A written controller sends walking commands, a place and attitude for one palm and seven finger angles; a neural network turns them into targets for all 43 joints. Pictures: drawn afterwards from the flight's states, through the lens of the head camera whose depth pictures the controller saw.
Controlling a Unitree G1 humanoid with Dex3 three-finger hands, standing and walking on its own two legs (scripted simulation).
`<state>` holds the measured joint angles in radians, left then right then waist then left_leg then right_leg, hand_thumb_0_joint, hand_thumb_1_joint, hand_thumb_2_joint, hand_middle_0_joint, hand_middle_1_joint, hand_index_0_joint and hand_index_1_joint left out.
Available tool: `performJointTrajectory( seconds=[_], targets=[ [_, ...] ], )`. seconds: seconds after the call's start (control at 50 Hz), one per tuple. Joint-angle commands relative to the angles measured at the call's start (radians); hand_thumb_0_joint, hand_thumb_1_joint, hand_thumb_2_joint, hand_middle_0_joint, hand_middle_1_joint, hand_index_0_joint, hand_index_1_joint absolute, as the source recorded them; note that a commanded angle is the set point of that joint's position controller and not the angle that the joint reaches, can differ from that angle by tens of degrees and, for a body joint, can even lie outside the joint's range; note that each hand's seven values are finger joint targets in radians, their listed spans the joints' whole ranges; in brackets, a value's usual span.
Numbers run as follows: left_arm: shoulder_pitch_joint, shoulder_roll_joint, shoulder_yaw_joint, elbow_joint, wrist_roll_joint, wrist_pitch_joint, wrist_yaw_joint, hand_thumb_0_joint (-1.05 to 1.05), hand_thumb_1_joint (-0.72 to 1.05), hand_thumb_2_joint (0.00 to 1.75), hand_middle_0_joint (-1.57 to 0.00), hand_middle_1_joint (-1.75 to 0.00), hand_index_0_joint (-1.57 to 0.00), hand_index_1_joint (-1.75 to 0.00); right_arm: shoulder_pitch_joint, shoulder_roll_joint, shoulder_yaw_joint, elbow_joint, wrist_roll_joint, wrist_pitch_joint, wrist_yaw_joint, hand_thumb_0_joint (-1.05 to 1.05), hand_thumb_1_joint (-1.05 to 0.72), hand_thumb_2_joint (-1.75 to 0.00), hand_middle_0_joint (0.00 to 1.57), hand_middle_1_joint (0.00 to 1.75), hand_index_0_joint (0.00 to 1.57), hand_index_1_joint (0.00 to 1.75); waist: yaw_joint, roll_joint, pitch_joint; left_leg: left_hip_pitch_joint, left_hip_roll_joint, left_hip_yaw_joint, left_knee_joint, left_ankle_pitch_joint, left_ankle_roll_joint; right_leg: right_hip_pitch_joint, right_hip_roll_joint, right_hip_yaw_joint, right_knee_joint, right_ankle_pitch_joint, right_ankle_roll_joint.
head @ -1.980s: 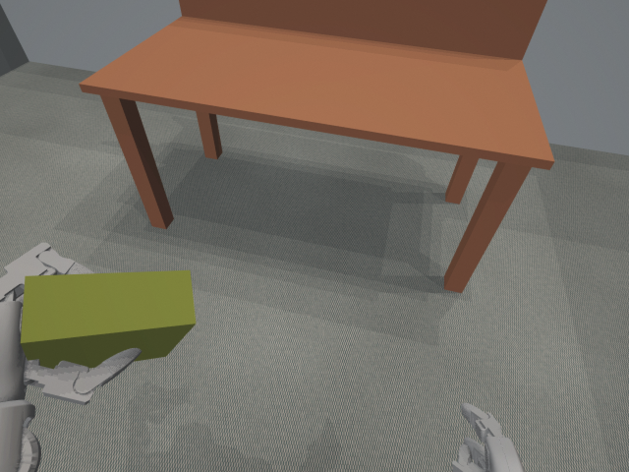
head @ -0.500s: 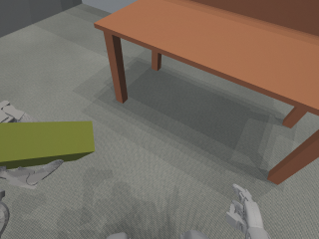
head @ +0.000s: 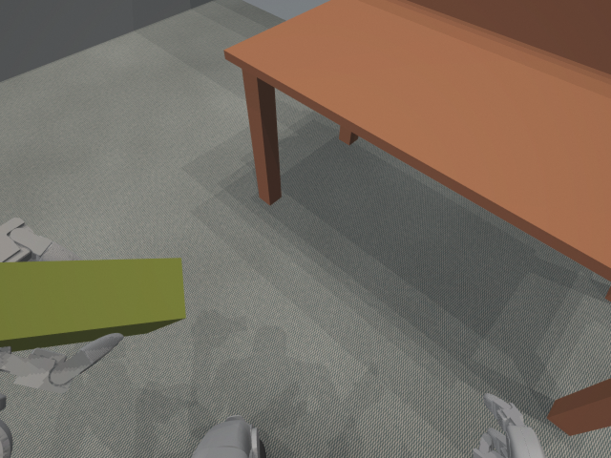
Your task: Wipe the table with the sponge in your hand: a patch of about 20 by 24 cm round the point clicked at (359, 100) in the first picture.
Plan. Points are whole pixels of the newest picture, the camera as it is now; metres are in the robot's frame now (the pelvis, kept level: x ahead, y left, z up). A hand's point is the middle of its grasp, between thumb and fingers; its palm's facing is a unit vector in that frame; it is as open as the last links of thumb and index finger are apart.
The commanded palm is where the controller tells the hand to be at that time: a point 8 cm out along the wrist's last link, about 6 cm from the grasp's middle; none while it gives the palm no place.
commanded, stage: walk to a spot facing it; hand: left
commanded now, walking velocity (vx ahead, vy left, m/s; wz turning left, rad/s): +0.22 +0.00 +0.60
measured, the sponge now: (115, 304) +0.23 +0.19 +0.15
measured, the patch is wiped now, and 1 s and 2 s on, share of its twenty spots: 0.00 0.00 0.00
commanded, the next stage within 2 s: none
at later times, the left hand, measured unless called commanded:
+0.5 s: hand (54, 304) +0.22 +0.23 +0.18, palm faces +0.65 -0.63 -0.43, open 9.5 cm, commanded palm +0.16 +0.25 +0.18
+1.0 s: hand (11, 422) +0.13 +0.22 +0.18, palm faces +0.73 -0.53 -0.43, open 9.5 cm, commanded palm +0.06 +0.23 +0.18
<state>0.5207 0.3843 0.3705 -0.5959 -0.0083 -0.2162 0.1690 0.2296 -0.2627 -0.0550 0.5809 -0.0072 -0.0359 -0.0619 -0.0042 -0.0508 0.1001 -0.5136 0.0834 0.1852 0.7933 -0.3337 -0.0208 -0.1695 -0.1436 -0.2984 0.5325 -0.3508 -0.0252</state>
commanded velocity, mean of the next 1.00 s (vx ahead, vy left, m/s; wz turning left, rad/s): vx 0.04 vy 0.00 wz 0.60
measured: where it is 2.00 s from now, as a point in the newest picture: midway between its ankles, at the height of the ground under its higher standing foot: outside the picture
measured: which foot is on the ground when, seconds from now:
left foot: up 0.00-0.08, down 0.10-0.44, up 0.46-0.76, down 0.78-1.00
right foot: down 0.00-0.10, up 0.12-0.42, down 0.44-0.78, up 0.80-1.00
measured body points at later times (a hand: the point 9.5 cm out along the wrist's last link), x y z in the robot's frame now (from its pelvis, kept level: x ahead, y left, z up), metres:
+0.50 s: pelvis +0.08 -0.06 -0.02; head +0.10 -0.07 +0.43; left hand +0.18 +0.26 +0.20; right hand +0.30 -0.20 -0.13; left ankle +0.09 +0.10 -0.70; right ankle +0.13 -0.16 -0.74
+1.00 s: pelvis +0.07 -0.09 +0.00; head +0.09 -0.06 +0.45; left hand +0.09 +0.24 +0.20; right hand +0.32 -0.18 -0.09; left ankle +0.06 +0.04 -0.74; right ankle +0.16 -0.20 -0.69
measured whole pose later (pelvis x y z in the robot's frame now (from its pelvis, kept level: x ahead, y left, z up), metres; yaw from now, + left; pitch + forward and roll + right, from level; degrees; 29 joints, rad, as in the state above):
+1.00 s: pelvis +0.07 -0.09 +0.00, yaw +32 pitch +0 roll -2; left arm 0.53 0.41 0.38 -0.65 -0.05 -0.18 0.14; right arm 0.22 -0.14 0.02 0.57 0.01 -0.10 -0.02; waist -0.02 0.00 0.06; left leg -0.35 0.04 -0.03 0.53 -0.18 0.00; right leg -0.46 -0.04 -0.08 0.93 -0.44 0.09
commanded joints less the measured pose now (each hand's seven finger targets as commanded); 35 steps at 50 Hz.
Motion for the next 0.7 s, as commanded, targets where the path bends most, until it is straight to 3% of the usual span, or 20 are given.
performJointTrajectory(
  seconds=[0.0, 0.02, 0.04, 0.06, 0.08, 0.1, 0.14, 0.2, 0.28, 0.34, 0.38, 0.4, 0.42, 0.44, 0.48, 0.52, 0.54, 0.6, 0.64, 0.68],
  targets=[
    [-0.047, 0.146, 0.132, -0.203, -0.020, -0.040, 0.055, 0.00, 0.10, 1.30, -1.20, -1.60, -1.20, -1.60, -0.052, -0.017, -0.008, -0.176, 0.000, -0.051, 0.000, 0.00, -0.90, -0.90, 0.20, 0.30, 0.20, 0.30, 0.016, -0.085, -0.239, 0.136, -0.064, 0.074, -0.198, 0.038, 0.010, 0.148, -0.232, 0.111, 0.048, 0.684, -0.065],
    [-0.083, 0.154, 0.128, -0.224, -0.023, -0.041, 0.058, 0.00, 0.10, 1.30, -1.20, -1.60, -1.20, -1.60, -0.038, -0.018, -0.012, -0.178, 0.002, -0.053, -0.007, 0.00, -0.90, -0.90, 0.20, 0.30, 0.20, 0.30, -0.015, -0.054, -0.286, 0.283, -0.107, 0.102, -0.276, 0.096, 0.019, 0.081, -0.197, 0.073, 0.209, 0.692, -0.028],
    [-0.113, 0.166, 0.132, -0.240, -0.022, -0.054, 0.059, 0.00, 0.10, 1.30, -1.20, -1.60, -1.20, -1.60, -0.032, -0.033, -0.019, -0.180, 0.005, -0.055, -0.014, 0.00, -0.90, -0.90, 0.20, 0.30, 0.20, 0.30, -0.038, 0.058, -0.326, 0.486, -0.063, 0.005, -0.317, 0.148, 0.058, -0.081, -0.159, 0.067, 0.431, 0.588, 0.016],
    [-0.108, 0.163, 0.135, -0.250, -0.029, -0.073, 0.056, 0.00, 0.10, 1.30, -1.20, -1.60, -1.20, -1.60, -0.057, -0.053, -0.019, -0.182, 0.001, -0.060, -0.011, 0.00, -0.90, -0.90, 0.20, 0.30, 0.20, 0.30, -0.025, 0.329, -0.332, 0.624, 0.198, -0.401, -0.362, 0.425, 0.204, -0.328, 0.002, 0.089, 0.706, -0.006, 0.080],
    [-0.161, 0.186, 0.139, -0.273, -0.023, -0.087, 0.050, 0.00, 0.10, 1.30, -1.20, -1.60, -1.20, -1.60, -0.054, -0.057, -0.008, -0.187, 0.012, -0.076, 0.008, 0.00, -0.90, -0.90, 0.20, 0.30, 0.20, 0.30, -0.015, 0.387, -0.314, 0.642, 0.375, -0.757, -0.405, 0.708, 0.329, -0.496, 0.083, 0.203, 0.852, -0.333, 0.082],
    [-0.146, 0.226, 0.150, -0.159, -0.008, -0.077, 0.018, 0.00, 0.10, 1.30, -1.20, -1.60, -1.20, -1.60, -0.058, -0.072, -0.017, -0.166, 0.021, -0.085, 0.016, 0.00, -0.90, -0.90, 0.20, 0.30, 0.20, 0.30, -0.015, 0.255, -0.239, 0.557, 0.370, -0.748, -0.405, 0.585, 0.317, -0.543, 0.043, 0.302, 0.863, -0.273, 0.078],
    [-0.130, 0.235, 0.191, -0.225, -0.013, -0.072, 0.007, 0.00, 0.10, 1.30, -1.20, -1.60, -1.20, -1.60, -0.094, -0.071, -0.032, -0.144, 0.031, -0.068, 0.014, 0.00, -0.90, -0.90, 0.20, 0.30, 0.20, 0.30, -0.005, 0.276, -0.246, 0.427, 0.328, -0.638, -0.430, 0.290, 0.319, -0.533, 0.006, 0.325, 0.841, -0.180, 0.094],
    [-0.060, 0.199, 0.192, -0.328, -0.031, -0.075, 0.005, 0.00, 0.10, 1.30, -1.20, -1.60, -1.20, -1.60, -0.104, -0.053, -0.019, -0.146, 0.028, -0.085, 0.019, 0.00, -0.90, -0.90, 0.20, 0.30, 0.20, 0.30, 0.013, 0.321, -0.219, 0.206, 0.206, -0.433, -0.490, 0.031, 0.220, -0.362, 0.019, 0.256, 0.610, -0.069, 0.097],
    [-0.016, 0.114, 0.136, -0.251, -0.051, -0.052, 0.003, 0.00, 0.10, 1.30, -1.20, -1.60, -1.20, -1.60, -0.079, -0.045, 0.002, -0.134, 0.024, -0.109, 0.010, 0.00, -0.90, -0.90, 0.20, 0.30, 0.20, 0.30, -0.001, 0.338, -0.215, 0.142, 0.165, -0.361, -0.517, -0.042, 0.178, -0.181, 0.086, 0.169, 0.325, -0.057, 0.111],
    [-0.065, 0.096, 0.107, -0.150, -0.045, -0.021, -0.004, 0.00, 0.10, 1.30, -1.20, -1.60, -1.20, -1.60, -0.075, -0.049, 0.008, -0.124, 0.020, -0.115, -0.003, 0.00, -0.90, -0.90, 0.20, 0.30, 0.20, 0.30, 0.010, 0.291, -0.203, 0.178, 0.153, -0.358, -0.436, 0.017, 0.165, -0.115, 0.137, 0.136, 0.146, -0.073, 0.123],
    [-0.138, 0.078, 0.074, -0.108, -0.038, 0.003, -0.011, 0.00, 0.10, 1.30, -1.20, -1.60, -1.20, -1.60, -0.085, -0.039, 0.016, -0.122, 0.022, -0.111, -0.006, 0.00, -0.90, -0.90, 0.20, 0.30, 0.20, 0.30, 0.025, 0.201, -0.192, 0.131, 0.095, -0.308, -0.299, 0.029, 0.117, -0.002, 0.133, 0.145, -0.075, -0.024, 0.111],
    [-0.175, 0.106, 0.072, -0.100, -0.024, 0.017, -0.008, 0.00, 0.10, 1.30, -1.20, -1.60, -1.20, -1.60, -0.076, -0.022, 0.023, -0.120, 0.027, -0.108, -0.005, 0.00, -0.90, -0.90, 0.20, 0.30, 0.20, 0.30, 0.025, 0.055, -0.187, 0.062, 0.020, -0.226, -0.137, -0.066, 0.070, 0.048, 0.003, 0.273, -0.213, 0.026, 0.063],
    [-0.222, 0.176, 0.085, -0.083, -0.021, 0.031, 0.001, 0.00, 0.10, 1.30, -1.20, -1.60, -1.20, -1.60, -0.107, 0.010, 0.035, -0.129, 0.020, -0.102, -0.011, 0.00, -0.90, -0.90, 0.20, 0.30, 0.20, 0.30, 0.022, -0.266, -0.152, -0.149, -0.101, -0.122, 0.177, -0.242, 0.004, 0.104, -0.268, 0.631, -0.277, 0.145, -0.048],
    [-0.259, 0.203, 0.114, -0.059, -0.034, 0.042, 0.016, 0.00, 0.10, 1.30, -1.20, -1.60, -1.20, -1.60, -0.115, -0.034, 0.027, -0.116, 0.004, -0.113, -0.019, 0.00, -0.90, -0.90, 0.20, 0.30, 0.20, 0.30, 0.034, -0.235, -0.156, -0.141, -0.073, -0.195, 0.386, -0.215, -0.007, 0.020, -0.355, 0.666, -0.281, 0.223, -0.092],
    [-0.221, 0.156, 0.063, -0.079, -0.028, 0.028, 0.003, 0.00, 0.10, 1.30, -1.20, -1.60, -1.20, -1.60, -0.125, -0.026, 0.029, -0.104, -0.001, -0.094, -0.012, 0.00, -0.90, -0.90, 0.20, 0.30, 0.20, 0.30, 0.018, -0.173, -0.120, -0.149, -0.040, -0.194, 0.528, -0.126, -0.040, 0.015, -0.287, 0.504, -0.214, 0.425, -0.096],
    [-0.220, 0.171, 0.079, -0.147, -0.022, 0.003, 0.004, 0.00, 0.10, 1.30, -1.20, -1.60, -1.20, -1.60, -0.167, -0.011, 0.040, -0.114, 0.002, -0.079, -0.021, 0.00, -0.90, -0.90, 0.20, 0.30, 0.20, 0.30, 0.019, -0.118, -0.132, -0.090, -0.024, -0.155, 0.440, -0.130, -0.052, 0.039, -0.242, 0.300, -0.160, 0.633, -0.076],
    [-0.206, 0.178, 0.090, -0.161, -0.019, -0.002, 0.009, 0.00, 0.10, 1.30, -1.20, -1.60, -1.20, -1.60, -0.169, -0.011, 0.035, -0.121, 0.001, -0.076, -0.027, 0.00, -0.90, -0.90, 0.20, 0.30, 0.20, 0.30, 0.017, -0.130, -0.142, -0.044, -0.019, -0.140, 0.351, -0.134, -0.049, 0.037, -0.233, 0.255, -0.142, 0.699, -0.067],
    [-0.111, 0.188, 0.129, -0.207, -0.027, -0.010, 0.027, 0.00, 0.10, 1.30, -1.20, -1.60, -1.20, -1.60, -0.161, -0.001, 0.026, -0.159, -0.005, -0.059, -0.036, 0.00, -0.90, -0.90, 0.20, 0.30, 0.20, 0.30, 0.031, -0.099, -0.207, 0.068, -0.030, -0.063, 0.084, -0.124, -0.036, 0.079, -0.225, 0.183, -0.102, 0.713, -0.065],
    [-0.061, 0.185, 0.149, -0.244, -0.030, -0.008, 0.038, 0.00, 0.10, 1.30, -1.20, -1.60, -1.20, -1.60, -0.138, -0.003, 0.019, -0.187, -0.009, -0.052, -0.031, 0.00, -0.90, -0.90, 0.20, 0.30, 0.20, 0.30, 0.048, -0.120, -0.231, 0.091, -0.038, -0.035, -0.033, -0.121, -0.032, 0.095, -0.240, 0.204, -0.077, 0.725, -0.080],
    [-0.029, 0.175, 0.159, -0.234, -0.034, -0.008, 0.046, 0.00, 0.10, 1.30, -1.20, -1.60, -1.20, -1.60, -0.101, -0.007, 0.014, -0.193, -0.009, -0.043, -0.026, 0.00, -0.90, -0.90, 0.20, 0.30, 0.20, 0.30, 0.034, -0.101, -0.268, 0.123, -0.062, -0.013, -0.168, -0.065, -0.032, 0.131, -0.233, 0.192, -0.006, 0.752, -0.067]
  ],
)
